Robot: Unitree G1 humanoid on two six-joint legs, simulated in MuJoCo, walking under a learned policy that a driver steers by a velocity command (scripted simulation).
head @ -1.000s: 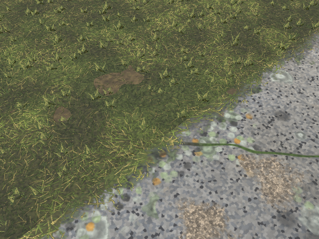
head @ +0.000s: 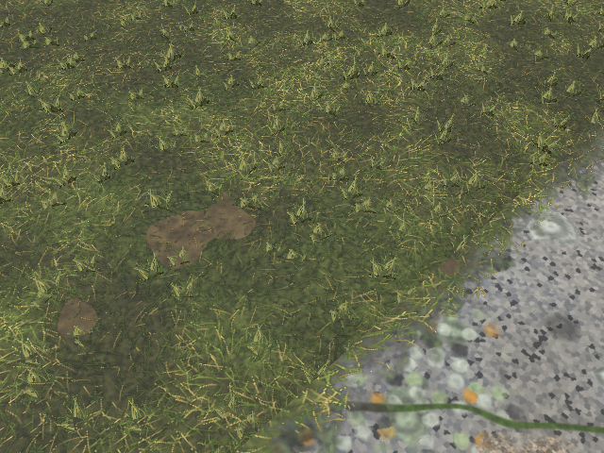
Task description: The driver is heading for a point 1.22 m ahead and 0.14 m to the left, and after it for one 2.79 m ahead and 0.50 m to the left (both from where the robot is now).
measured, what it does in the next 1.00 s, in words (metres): walks ahead: right foot, then left foot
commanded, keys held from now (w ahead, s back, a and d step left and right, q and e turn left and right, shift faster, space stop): w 1.00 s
